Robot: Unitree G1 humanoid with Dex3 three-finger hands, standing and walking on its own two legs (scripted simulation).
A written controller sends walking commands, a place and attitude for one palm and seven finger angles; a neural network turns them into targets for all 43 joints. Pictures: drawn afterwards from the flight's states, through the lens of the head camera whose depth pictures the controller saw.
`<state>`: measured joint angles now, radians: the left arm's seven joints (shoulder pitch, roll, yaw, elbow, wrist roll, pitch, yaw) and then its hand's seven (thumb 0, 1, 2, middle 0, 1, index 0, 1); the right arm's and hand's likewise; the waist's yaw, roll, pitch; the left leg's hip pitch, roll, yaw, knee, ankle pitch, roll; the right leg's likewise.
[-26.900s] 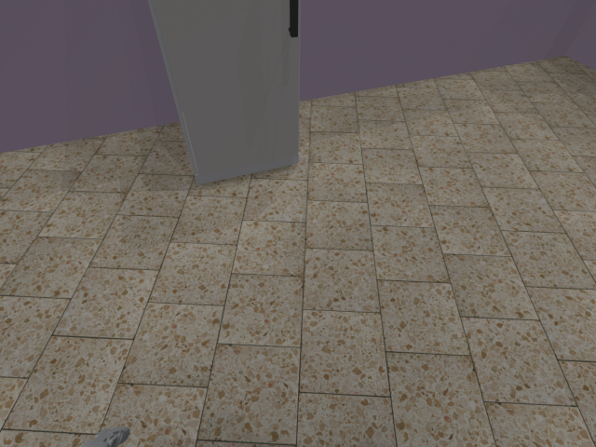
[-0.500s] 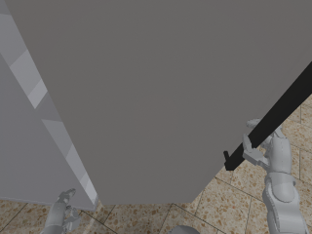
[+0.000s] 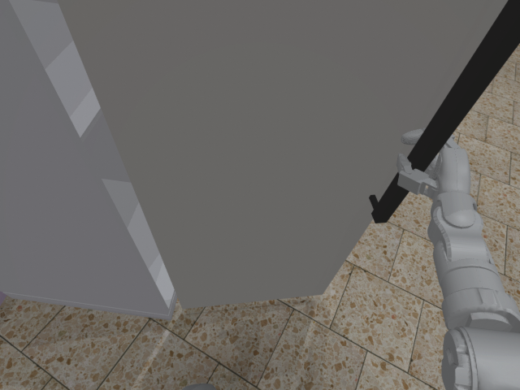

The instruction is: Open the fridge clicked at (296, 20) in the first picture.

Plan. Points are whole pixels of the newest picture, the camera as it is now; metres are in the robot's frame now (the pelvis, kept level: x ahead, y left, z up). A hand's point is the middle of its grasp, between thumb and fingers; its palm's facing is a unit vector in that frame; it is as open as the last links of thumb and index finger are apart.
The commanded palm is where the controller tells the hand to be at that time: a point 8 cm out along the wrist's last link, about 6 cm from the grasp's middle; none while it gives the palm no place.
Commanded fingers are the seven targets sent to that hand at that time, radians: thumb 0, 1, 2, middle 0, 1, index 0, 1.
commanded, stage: stop walking and hold the door back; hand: right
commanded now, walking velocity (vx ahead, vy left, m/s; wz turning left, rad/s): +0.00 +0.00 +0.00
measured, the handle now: (427, 129) +0.47 -0.22 +0.16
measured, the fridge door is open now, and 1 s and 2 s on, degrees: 76 72 72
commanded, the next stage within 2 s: loosen the grip on the handle in 0.24 s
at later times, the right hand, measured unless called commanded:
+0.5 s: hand (410, 166) +0.44 -0.21 +0.11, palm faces +0.17 +0.98 -0.13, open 6.8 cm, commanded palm +0.40 -0.26 +0.10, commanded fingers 0.00 0.19 -0.38 0.45 1.40 0.45 1.40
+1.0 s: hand (407, 172) +0.47 -0.23 +0.07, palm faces +0.23 +0.96 -0.19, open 14.0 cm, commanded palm +0.43 -0.28 +0.07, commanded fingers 0.00 0.55 -0.20 0.25 1.15 0.25 1.15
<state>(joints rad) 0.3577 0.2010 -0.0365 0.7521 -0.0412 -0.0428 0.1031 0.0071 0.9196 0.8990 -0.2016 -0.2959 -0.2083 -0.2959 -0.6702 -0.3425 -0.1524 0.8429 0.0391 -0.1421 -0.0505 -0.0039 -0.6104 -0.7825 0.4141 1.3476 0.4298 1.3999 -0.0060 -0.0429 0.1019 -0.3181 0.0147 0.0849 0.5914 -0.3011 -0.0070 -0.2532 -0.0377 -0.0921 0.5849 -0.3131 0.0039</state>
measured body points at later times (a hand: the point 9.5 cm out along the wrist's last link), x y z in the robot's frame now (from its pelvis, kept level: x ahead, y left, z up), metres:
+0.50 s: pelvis -0.01 -0.02 +0.00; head +0.01 -0.04 +0.45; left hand +0.11 +0.26 -0.08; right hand +0.43 -0.26 +0.12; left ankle +0.04 +0.09 -0.73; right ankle +0.03 -0.14 -0.73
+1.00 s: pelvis +0.02 -0.05 -0.01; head +0.06 -0.05 +0.43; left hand +0.06 +0.22 -0.13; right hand +0.45 -0.28 +0.08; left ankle +0.04 +0.09 -0.73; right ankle +0.03 -0.14 -0.73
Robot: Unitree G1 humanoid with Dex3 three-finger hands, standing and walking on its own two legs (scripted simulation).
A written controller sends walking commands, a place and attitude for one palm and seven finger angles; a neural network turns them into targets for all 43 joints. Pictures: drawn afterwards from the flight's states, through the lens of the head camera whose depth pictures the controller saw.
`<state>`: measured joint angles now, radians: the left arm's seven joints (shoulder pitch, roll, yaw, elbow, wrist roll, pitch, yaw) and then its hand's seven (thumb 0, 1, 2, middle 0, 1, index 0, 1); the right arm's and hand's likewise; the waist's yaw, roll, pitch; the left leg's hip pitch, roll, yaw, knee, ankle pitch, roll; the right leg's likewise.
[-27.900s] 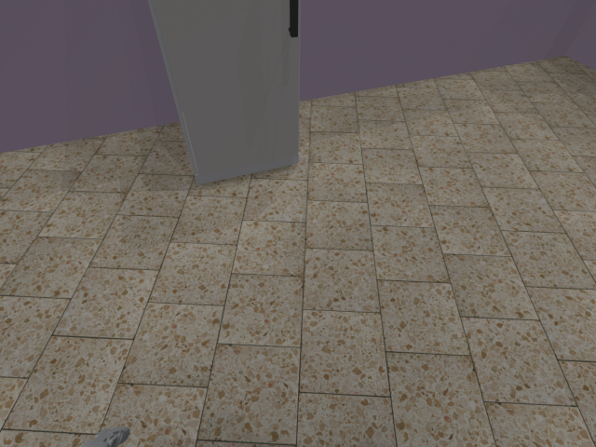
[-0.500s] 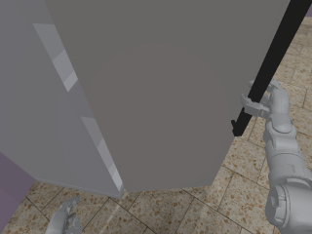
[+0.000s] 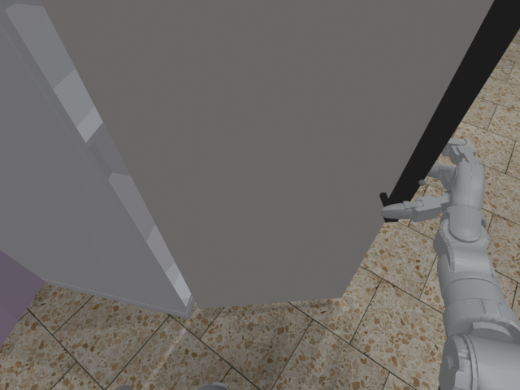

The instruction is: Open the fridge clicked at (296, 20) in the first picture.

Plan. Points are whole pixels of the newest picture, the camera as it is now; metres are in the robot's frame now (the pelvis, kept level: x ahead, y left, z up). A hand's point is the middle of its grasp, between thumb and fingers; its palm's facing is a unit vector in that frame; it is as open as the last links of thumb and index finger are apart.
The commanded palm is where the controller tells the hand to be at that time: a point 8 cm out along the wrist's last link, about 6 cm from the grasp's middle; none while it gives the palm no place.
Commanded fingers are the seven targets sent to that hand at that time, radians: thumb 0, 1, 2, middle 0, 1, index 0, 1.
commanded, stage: slip the hand off the handle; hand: right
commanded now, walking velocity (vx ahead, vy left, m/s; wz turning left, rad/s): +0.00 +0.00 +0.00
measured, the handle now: (433, 120) +0.48 -0.19 +0.18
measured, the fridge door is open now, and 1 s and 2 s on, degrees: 72 72 72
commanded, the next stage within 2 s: draw the hand back to the body in 1.68 s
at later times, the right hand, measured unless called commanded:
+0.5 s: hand (471, 196) +0.43 -0.28 +0.07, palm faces +0.30 +0.93 -0.21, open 14.6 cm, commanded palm +0.40 -0.32 +0.09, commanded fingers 0.00 0.55 -0.20 0.25 1.15 0.25 1.15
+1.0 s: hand (491, 232) +0.37 -0.30 +0.06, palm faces +0.29 +0.94 -0.19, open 14.7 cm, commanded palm +0.33 -0.33 +0.09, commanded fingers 0.00 0.55 -0.20 0.25 1.15 0.25 1.15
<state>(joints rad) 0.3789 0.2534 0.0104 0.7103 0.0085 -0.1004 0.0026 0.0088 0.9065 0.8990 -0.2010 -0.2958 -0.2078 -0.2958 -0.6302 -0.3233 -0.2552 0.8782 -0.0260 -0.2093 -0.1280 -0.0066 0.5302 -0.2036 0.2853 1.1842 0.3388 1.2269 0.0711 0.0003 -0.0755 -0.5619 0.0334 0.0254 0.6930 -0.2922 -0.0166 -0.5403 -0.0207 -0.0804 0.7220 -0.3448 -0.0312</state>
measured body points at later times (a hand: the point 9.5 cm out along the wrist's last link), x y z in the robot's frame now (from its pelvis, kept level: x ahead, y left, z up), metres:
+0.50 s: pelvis +0.01 +0.02 +0.00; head +0.08 +0.00 +0.44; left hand +0.09 +0.29 -0.11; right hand +0.41 -0.33 +0.09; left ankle +0.03 +0.13 -0.71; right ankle +0.01 -0.10 -0.71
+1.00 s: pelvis +0.02 -0.01 +0.00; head +0.07 -0.02 +0.44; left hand +0.12 +0.25 -0.10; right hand +0.35 -0.35 +0.07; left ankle +0.03 +0.13 -0.71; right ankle +0.01 -0.10 -0.71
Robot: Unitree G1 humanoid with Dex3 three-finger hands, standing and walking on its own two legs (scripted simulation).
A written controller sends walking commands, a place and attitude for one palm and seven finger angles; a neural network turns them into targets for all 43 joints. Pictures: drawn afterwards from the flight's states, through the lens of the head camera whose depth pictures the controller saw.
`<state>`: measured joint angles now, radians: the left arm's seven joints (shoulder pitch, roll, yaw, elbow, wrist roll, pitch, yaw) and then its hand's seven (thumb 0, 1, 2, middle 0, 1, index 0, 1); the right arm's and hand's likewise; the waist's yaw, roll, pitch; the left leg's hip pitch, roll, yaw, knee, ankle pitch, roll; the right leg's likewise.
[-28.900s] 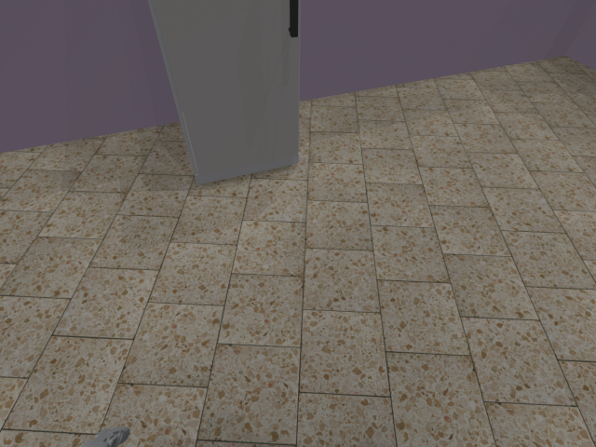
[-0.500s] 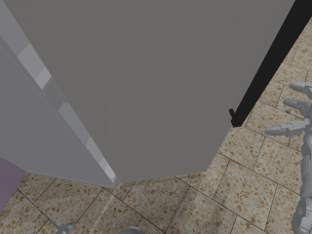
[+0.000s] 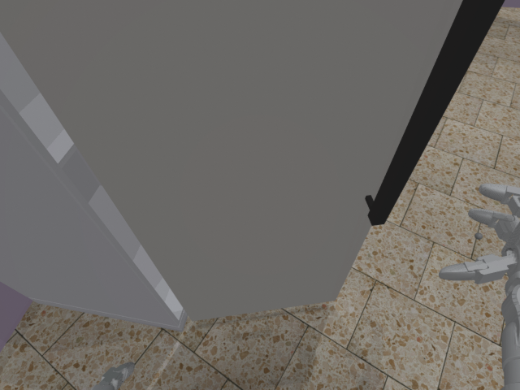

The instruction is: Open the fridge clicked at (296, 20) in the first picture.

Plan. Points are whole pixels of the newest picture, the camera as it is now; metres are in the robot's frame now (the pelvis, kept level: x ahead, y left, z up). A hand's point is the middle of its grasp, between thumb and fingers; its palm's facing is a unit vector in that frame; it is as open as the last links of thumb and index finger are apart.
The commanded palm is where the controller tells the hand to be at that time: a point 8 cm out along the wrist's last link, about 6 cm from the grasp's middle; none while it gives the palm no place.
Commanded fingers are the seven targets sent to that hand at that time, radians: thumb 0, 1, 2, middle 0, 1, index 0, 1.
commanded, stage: slip the hand off the handle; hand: right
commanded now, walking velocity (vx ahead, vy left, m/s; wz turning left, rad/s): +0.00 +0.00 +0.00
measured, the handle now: (412, 122) +0.46 -0.18 +0.18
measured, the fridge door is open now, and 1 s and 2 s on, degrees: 72 72 72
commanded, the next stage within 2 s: draw the hand back to the body in 0.68 s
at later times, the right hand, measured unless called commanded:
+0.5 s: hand (493, 270) +0.29 -0.28 +0.08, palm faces +0.32 +0.93 -0.20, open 14.7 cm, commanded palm +0.26 -0.32 +0.09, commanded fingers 0.00 0.55 -0.20 0.25 1.15 0.25 1.15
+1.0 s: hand (497, 266) +0.28 -0.26 +0.12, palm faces +0.03 +1.00 -0.04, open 14.7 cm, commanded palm +0.23 -0.31 +0.11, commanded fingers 0.00 0.55 -0.20 0.25 1.15 0.25 1.15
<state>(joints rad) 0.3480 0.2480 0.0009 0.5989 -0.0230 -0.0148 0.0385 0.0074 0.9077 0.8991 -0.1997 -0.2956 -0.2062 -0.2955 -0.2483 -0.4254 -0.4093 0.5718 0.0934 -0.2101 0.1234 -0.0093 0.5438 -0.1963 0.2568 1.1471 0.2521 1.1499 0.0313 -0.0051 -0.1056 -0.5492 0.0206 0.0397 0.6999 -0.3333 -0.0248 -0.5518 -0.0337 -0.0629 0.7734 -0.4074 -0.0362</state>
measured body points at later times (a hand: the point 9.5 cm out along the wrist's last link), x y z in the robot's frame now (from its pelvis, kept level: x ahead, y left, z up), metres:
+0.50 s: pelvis -0.02 +0.02 +0.00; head +0.01 +0.01 +0.45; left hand +0.15 +0.26 -0.09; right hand +0.27 -0.33 +0.09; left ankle +0.00 +0.14 -0.71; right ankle -0.02 -0.09 -0.71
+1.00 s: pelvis -0.01 +0.03 +0.00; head +0.00 +0.03 +0.45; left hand +0.13 +0.30 -0.08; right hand +0.27 -0.31 +0.12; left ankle +0.00 +0.14 -0.71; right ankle -0.02 -0.09 -0.71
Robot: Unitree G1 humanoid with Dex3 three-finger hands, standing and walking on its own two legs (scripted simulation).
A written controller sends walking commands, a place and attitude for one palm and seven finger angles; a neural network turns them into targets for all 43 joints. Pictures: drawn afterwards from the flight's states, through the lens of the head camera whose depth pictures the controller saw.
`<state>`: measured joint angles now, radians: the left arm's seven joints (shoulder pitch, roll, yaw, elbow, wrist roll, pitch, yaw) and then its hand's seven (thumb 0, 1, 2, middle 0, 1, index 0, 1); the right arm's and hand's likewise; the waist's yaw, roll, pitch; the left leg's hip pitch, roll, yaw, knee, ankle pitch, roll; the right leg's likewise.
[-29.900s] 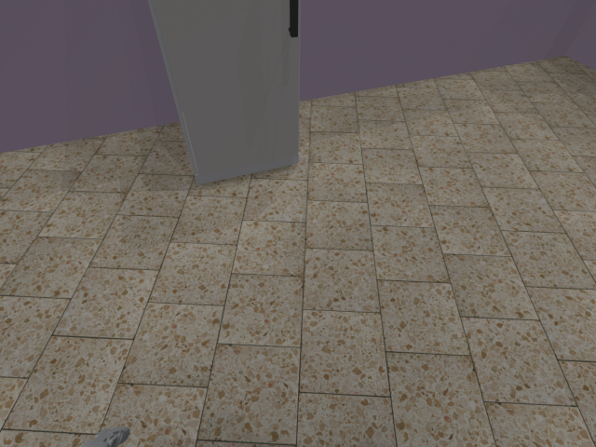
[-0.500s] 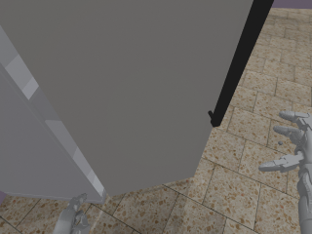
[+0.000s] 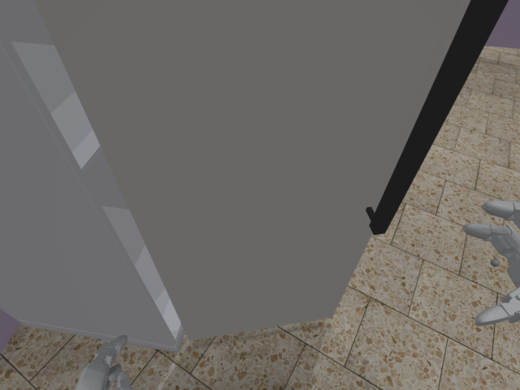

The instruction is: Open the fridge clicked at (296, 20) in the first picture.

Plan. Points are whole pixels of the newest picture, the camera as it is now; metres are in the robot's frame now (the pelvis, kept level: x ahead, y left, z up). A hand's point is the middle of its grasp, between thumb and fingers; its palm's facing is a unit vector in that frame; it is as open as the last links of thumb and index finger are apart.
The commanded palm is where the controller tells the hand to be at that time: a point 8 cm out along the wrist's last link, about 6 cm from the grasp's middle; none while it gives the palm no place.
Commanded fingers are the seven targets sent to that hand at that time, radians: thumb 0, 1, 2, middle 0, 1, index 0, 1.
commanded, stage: draw the hand back to the body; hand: right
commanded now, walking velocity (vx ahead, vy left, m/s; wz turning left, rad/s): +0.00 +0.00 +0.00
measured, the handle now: (411, 136) +0.47 -0.20 +0.18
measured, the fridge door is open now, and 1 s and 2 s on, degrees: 72 72 72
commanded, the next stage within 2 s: step back with the hand held close in 1.38 s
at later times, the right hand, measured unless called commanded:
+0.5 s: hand out of the picture +0.23 -0.31 +0.14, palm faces +0.39 +0.89 -0.25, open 13.6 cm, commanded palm +0.18 -0.34 +0.15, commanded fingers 0.00 -0.03 -0.48 0.23 0.81 0.23 0.81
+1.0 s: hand out of the picture +0.20 -0.29 +0.18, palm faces +0.48 +0.78 -0.40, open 8.8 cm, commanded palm +0.15 -0.32 +0.20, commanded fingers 0.00 -0.90 -0.90 0.20 0.30 0.20 0.30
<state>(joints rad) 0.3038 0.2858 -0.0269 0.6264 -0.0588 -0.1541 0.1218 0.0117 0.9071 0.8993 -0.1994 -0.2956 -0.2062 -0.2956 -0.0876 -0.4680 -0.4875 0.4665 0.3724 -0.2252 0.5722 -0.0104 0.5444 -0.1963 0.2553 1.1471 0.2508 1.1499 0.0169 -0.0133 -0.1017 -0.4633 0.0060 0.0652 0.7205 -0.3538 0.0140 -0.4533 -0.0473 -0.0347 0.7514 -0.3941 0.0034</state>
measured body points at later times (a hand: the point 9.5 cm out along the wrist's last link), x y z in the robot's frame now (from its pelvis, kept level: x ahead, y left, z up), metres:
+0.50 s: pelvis -0.01 -0.03 +0.02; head -0.03 -0.03 +0.47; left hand +0.18 +0.18 -0.04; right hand +0.20 -0.35 +0.15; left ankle +0.01 +0.11 -0.71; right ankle -0.01 -0.12 -0.71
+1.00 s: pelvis +0.01 -0.01 +0.03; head -0.01 +0.00 +0.47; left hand +0.20 +0.21 -0.05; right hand +0.17 -0.33 +0.20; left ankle +0.01 +0.11 -0.71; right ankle -0.01 -0.12 -0.71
